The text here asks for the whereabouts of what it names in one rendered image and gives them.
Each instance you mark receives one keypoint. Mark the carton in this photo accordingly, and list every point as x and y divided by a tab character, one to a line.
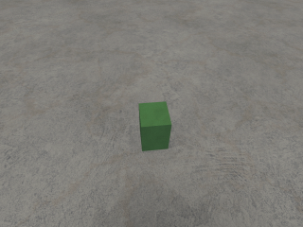
155	125

